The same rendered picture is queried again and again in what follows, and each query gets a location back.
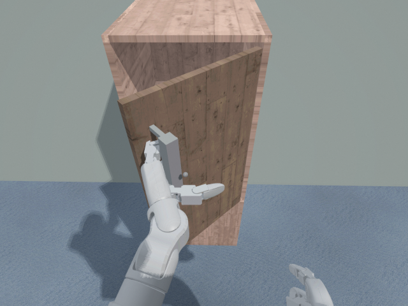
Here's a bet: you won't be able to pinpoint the handle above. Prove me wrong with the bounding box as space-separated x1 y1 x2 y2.
149 125 183 196

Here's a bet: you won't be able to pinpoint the left robot forearm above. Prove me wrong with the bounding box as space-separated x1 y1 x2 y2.
108 198 189 306

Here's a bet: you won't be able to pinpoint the right robot hand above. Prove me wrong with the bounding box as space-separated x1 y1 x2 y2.
286 264 333 306

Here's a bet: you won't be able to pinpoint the left robot hand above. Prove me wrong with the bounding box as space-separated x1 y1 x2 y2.
141 140 224 207

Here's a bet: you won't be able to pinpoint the cupboard door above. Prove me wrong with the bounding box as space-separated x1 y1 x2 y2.
117 46 263 244

